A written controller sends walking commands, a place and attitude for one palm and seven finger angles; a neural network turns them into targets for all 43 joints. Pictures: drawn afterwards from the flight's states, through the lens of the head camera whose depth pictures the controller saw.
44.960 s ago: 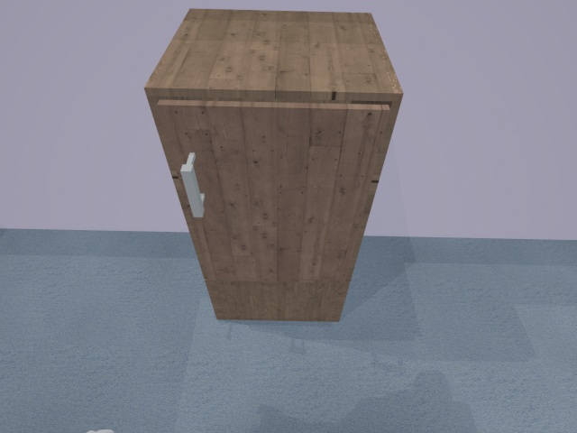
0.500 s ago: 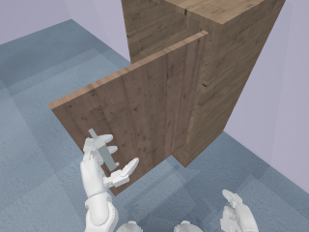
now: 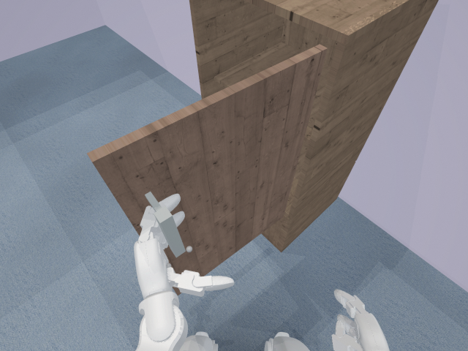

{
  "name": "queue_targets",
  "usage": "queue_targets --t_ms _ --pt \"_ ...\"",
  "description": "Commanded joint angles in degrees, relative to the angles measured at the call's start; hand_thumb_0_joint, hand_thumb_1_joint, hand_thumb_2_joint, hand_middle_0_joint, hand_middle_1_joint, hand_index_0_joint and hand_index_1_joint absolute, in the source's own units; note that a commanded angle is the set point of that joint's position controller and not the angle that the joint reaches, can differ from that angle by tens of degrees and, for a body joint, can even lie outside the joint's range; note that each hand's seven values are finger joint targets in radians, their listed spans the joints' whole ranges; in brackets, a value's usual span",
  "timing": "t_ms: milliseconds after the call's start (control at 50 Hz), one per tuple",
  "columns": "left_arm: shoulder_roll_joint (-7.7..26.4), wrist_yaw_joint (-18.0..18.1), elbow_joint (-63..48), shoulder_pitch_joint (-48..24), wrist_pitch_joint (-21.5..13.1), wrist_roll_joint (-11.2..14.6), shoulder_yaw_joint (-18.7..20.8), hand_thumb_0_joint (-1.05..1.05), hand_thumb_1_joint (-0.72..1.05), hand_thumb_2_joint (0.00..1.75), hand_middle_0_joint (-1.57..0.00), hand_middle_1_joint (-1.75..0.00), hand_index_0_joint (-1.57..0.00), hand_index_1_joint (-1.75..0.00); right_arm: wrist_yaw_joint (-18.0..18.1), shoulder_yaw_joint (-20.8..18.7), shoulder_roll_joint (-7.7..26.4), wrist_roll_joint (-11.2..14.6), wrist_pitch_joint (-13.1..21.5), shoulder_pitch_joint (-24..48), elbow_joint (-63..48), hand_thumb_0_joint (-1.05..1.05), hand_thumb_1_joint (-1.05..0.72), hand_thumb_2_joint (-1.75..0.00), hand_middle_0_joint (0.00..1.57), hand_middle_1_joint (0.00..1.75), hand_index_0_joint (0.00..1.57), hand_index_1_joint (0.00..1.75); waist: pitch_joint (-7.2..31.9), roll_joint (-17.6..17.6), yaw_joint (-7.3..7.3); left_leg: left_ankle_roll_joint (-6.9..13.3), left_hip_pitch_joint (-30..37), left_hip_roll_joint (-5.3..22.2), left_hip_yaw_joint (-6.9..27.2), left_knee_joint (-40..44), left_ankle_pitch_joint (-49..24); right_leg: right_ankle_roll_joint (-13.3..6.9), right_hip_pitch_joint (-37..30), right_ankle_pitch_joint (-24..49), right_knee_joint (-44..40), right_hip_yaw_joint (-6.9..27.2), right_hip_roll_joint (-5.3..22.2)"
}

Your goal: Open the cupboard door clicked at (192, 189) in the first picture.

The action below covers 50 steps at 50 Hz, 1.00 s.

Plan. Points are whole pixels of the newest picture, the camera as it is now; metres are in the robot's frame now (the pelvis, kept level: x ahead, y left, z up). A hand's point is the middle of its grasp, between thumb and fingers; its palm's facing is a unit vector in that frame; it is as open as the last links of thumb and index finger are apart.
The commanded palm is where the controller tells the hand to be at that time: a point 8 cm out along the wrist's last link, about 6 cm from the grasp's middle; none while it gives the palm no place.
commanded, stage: slide the hand sideways off the handle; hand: left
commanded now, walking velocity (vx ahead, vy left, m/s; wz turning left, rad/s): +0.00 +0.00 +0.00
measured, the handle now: (165, 225) +0.31 +0.14 +0.05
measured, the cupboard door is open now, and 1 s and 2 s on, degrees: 85 85 85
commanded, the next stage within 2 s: draw the hand back to the body in 1.22 s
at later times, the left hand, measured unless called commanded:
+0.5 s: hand (182, 274) +0.23 +0.10 +0.04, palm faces -0.10 -1.00 +0.02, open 16.0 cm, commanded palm +0.21 +0.17 +0.04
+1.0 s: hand (141, 298) +0.20 +0.15 +0.04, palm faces -0.03 -1.00 -0.02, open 16.2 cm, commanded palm +0.16 +0.22 +0.04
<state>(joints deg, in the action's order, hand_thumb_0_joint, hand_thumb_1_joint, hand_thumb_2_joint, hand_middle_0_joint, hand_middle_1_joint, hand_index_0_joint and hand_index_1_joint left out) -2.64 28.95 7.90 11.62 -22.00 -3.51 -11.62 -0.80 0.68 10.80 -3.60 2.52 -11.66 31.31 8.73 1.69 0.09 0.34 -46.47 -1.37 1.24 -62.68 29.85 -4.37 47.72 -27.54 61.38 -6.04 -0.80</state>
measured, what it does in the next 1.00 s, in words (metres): stands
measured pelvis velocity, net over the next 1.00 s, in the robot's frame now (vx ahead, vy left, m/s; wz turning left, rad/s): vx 0.01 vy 0.01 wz -0.02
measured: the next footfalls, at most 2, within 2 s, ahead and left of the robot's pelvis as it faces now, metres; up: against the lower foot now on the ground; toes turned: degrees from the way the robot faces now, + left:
none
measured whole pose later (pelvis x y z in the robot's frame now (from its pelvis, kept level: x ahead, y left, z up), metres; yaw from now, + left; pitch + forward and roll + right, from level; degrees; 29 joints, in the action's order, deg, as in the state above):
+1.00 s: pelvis +0.01 +0.01 -0.02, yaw -1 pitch +16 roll -2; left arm 9.8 -7.6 -13.1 34.5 -22.4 10.4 -1.3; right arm 1.9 0.1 12.1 1.0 3.1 -13.8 22.7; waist 9.8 1.8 -0.8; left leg 1.5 -52.0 -0.9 0.9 -70.3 34.5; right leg -3.3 52.9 -31.0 67.6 -5.8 -1.2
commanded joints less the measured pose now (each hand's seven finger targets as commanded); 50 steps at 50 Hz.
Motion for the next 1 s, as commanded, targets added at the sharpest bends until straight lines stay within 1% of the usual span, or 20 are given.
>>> queue_targets --t_ms 0,20,40,60,80,100,120,140,160,180,220,260,320,420,500,640,760,780,840,980 --pt "-2.93 2.34 -11.32 -10.43 -2.6 -0.27 1.43 0.0 -0.5 0.3 -0.15 -0.3 -0.15 -0.3 0.53 -1.81 5.42 -0.16 2.9 4.26 -8.5 0.0 -0.9 -0.9 0.2 0.3 0.2 0.3 12.47 -5.24 0.7 0.37 2.38 -0.35 1.1 7.93 -8.92 2.63 -11.48 8.38 -11.37 5.7 1.5" --pt "4.2 -8.96 -11.24 -10.45 -4.61 -6.34 -7.68 0.0 -0.5 0.3 -0.15 -0.3 -0.15 -0.3 0.47 -1.6 7.52 0.34 3.15 1.37 -7.22 0.0 -0.9 -0.9 0.2 0.3 0.2 0.3 9.52 -7.1 5.75 1.32 1.22 -0.18 0.7 5.84 -9.34 3.12 -9.8 13.44 -10.18 7.77 1.96" --pt "9.15 -15.16 -14.92 -11.92 -6.45 -4.44 -1.81 0.0 -0.5 0.3 -0.15 -0.3 -0.15 -0.3 0.85 -2.37 7.48 0.92 2.86 1.31 -8.34 0.0 -0.9 -0.9 0.2 0.3 0.2 0.3 14.23 -4.11 3.03 1.48 1.55 -0.19 0.55 5.62 -10.29 2.46 -12.31 15.34 -9.34 8.08 2.28" --pt "9.54 -19.95 -17.06 -11.69 -7.33 -3.32 -2.68 0.0 -0.5 0.3 -0.15 -0.3 -0.15 -0.3 1.1 -2.35 7.55 1.15 2.91 1.55 -9.18 0.0 -0.9 -0.9 0.2 0.3 0.2 0.3 15.93 -1.8 2.68 1.46 2.82 -0.21 0.48 5.76 -11.12 2.23 -13.3 16.63 -8.88 8.46 2.35" --pt "7.93 -24.37 -17.75 -10.39 -7.65 -1.35 -4.56 0.0 -0.5 0.3 -0.15 -0.3 -0.15 -0.3 1.21 -2.19 7.41 1.84 3.24 1.5 -9.93 0.0 -0.9 -0.9 0.2 0.3 0.2 0.3 14.93 -1.09 3.21 1.5 3.65 -0.2 0.67 5.83 -11.06 2.18 -12.26 16.31 -8.89 8.08 2.18" --pt "6.86 -28.8 -17.5 -9.45 -7.53 1.32 -5.96 0.0 -0.5 0.3 -0.15 -0.3 -0.15 -0.3 1.31 -2.0 7.59 2.54 3.68 1.47 -10.67 0.0 -0.9 -0.9 0.2 0.3 0.2 0.3 12.94 -1.77 3.87 1.57 3.81 -0.18 1.05 5.99 -10.06 2.16 -11.0 14.66 -9.3 7.59 1.95" --pt "5.67 -31.98 -18.27 -8.84 -6.76 5.14 -5.57 0.0 -0.5 0.3 -0.15 -0.3 -0.15 -0.3 1.44 -1.79 7.61 3.22 3.99 1.85 -11.92 0.0 -0.9 -0.9 0.2 0.3 0.2 0.3 12.88 -1.68 3.56 1.66 3.86 -0.24 1.16 6.22 -9.38 2.03 -11.21 13.0 -9.91 7.59 1.79" --pt "5.66 -33.47 -18.04 -8.75 -6.05 8.19 -3.89 0.0 -0.5 0.3 -0.15 -0.3 -0.15 -0.3 1.83 -1.58 7.59 3.67 4.3 2.17 -12.52 0.0 -0.9 -0.9 0.2 0.3 0.2 0.3 11.34 -3.47 3.32 1.52 2.77 -0.25 1.32 6.35 -7.47 2.33 -10.45 9.82 -10.46 7.21 1.62" --pt "5.63 -33.73 -17.8 -8.5 -5.25 10.25 -2.21 0.0 -0.5 0.3 -0.15 -0.3 -0.15 -0.3 2.2 -1.64 7.75 4.07 4.38 2.57 -12.93 0.0 -0.9 -0.9 0.2 0.3 0.2 0.3 10.29 -4.97 2.92 1.38 2.09 -0.21 1.47 6.46 -5.65 2.5 -9.41 6.1 -11.0 6.97 1.43" --pt "5.76 -33.32 -17.86 -8.14 -4.5 11.38 -0.89 0.0 -0.5 0.3 -0.15 -0.3 -0.15 -0.3 2.38 -1.56 7.92 4.08 4.6 2.92 -13.45 0.0 -0.9 -0.9 0.2 0.3 0.2 0.3 9.45 -4.18 2.27 1.25 1.4 -0.35 1.51 6.62 -4.15 2.49 -8.41 2.89 -11.24 6.78 1.4" --pt "7.99 -30.75 -18.68 -5.5 -3.61 11.47 2.87 0.0 -0.5 0.3 -0.15 -0.3 -0.15 -0.3 2.26 -1.59 8.25 3.98 4.77 2.7 -14.14 0.0 -0.9 -0.9 0.2 0.3 0.2 0.3 10.18 -3.23 0.57 1.07 1.61 -0.42 1.9 7.12 -4.82 1.99 -7.99 2.73 -9.5 5.43 0.95" --pt "7.32 -28.31 -19.8 -0.97 -2.93 10.0 2.87 0.0 -0.5 0.3 -0.15 -0.3 -0.15 -0.3 1.7 -1.73 8.08 3.65 4.6 1.78 -15.14 0.0 -0.9 -0.9 0.2 0.3 0.2 0.3 11.85 -3.69 -0.14 0.88 2.46 -0.3 1.95 7.33 -7.53 1.94 -8.12 6.31 -7.52 4.31 0.78" --pt "9.47 -26.23 -20.7 3.94 -2.02 8.56 4.91 0.0 -0.5 0.3 -0.15 -0.3 -0.15 -0.3 1.22 -1.85 8.24 3.41 3.95 0.83 -16.32 0.0 -0.9 -0.9 0.2 0.3 0.2 0.3 11.65 -4.71 -0.58 0.89 0.68 -0.27 1.52 6.88 -8.01 1.97 -9.16 7.28 -7.28 4.76 0.58" --pt "11.1 -25.6 -24.29 9.07 -1.54 7.46 6.51 0.0 -0.5 0.3 -0.15 -0.3 -0.15 -0.3 0.97 -1.74 7.96 3.5 2.96 0.25 -17.84 0.0 -0.9 -0.9 0.2 0.3 0.2 0.3 10.53 -3.53 -0.97 0.75 -0.09 -0.21 1.16 6.86 -8.18 1.8 -9.54 7.72 -7.01 5.19 0.31" --pt "11.15 -25.69 -27.14 9.84 -2.13 7.61 6.42 0.0 -0.5 0.3 -0.15 -0.3 -0.15 -0.3 1.05 -1.64 7.77 3.42 2.85 0.19 -18.09 0.0 -0.9 -0.9 0.2 0.3 0.2 0.3 9.5 -1.79 -0.08 0.63 0.07 -0.05 1.3 6.24 -7.58 1.92 -7.4 7.39 -6.48 4.89 0.13" --pt "12.04 -29.13 -30.67 16.77 -3.96 9.83 7.64 0.0 -0.5 0.3 -0.15 -0.3 -0.15 -0.3 1.61 -2.21 7.86 3.75 3.73 -0.43 -18.07 0.0 -0.9 -0.9 0.2 0.3 0.2 0.3 12.01 -1.85 0.12 0.54 0.19 0.06 1.38 4.4 -11.21 2.16 -7.88 12.04 -4.78 4.6 -0.25" --pt "13.88 -32.6 -31.82 19.66 -4.32 11.51 9.7 0.0 -0.5 0.3 -0.15 -0.3 -0.15 -0.3 2.35 -2.74 8.02 3.99 3.96 -0.81 -17.75 0.0 -0.9 -0.9 0.2 0.3 0.2 0.3 11.95 -2.49 0.53 0.53 -1.08 0.04 1.44 2.87 -12.15 2.45 -7.5 13.69 -4.03 4.8 -0.31" --pt "14.35 -33.18 -32.96 19.94 -4.53 11.93 10.02 0.0 -0.5 0.3 -0.15 -0.3 -0.15 -0.3 2.45 -2.66 8.03 3.96 4.07 -0.65 -17.89 0.0 -0.9 -0.9 0.2 0.3 0.2 0.3 12.28 -1.04 0.15 0.43 -1.14 -0.09 1.53 2.87 -12.61 2.29 -7.67 13.91 -3.65 4.78 -0.24" --pt "14.89 -34.44 -32.22 23.23 -4.13 13.15 11.71 0.0 -0.5 0.3 -0.15 -0.3 -0.15 -0.3 2.78 -2.89 7.71 4.21 3.86 -0.57 -17.82 0.0 -0.9 -0.9 0.2 0.3 0.2 0.3 12.17 -2.43 -0.21 0.4 -1.75 -0.1 1.43 2.54 -13.29 2.43 -8.45 14.93 -3.66 4.74 -0.35" --pt "16.97 -38.03 -33.44 26.95 -4.63 15.77 15.53 0.0 -0.5 0.3 -0.15 -0.3 -0.15 -0.3 3.54 -3.46 7.5 4.69 3.45 0.36 -17.73 0.0 -0.9 -0.9 0.2 0.3 0.2 0.3 12.68 -1.88 -0.85 0.27 -2.85 -0.19 1.21 1.54 -13.7 2.65 -9.41 16.08 -3.37 5.37 -0.34"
